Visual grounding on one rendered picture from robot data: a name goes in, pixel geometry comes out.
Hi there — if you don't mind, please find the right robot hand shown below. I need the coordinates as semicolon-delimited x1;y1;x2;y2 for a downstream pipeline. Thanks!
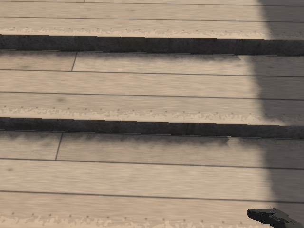
247;208;304;228

